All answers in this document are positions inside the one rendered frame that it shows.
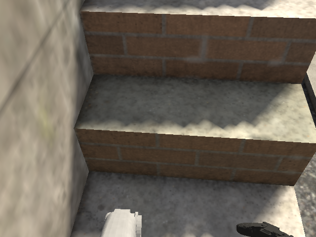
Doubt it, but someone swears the robot left thigh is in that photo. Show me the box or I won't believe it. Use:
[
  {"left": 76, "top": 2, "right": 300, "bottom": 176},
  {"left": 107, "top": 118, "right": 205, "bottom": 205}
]
[{"left": 100, "top": 208, "right": 142, "bottom": 237}]

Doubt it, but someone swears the robot right hand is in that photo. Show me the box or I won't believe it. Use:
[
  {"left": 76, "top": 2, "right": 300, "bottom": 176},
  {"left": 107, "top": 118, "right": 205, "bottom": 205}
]
[{"left": 236, "top": 221, "right": 293, "bottom": 237}]

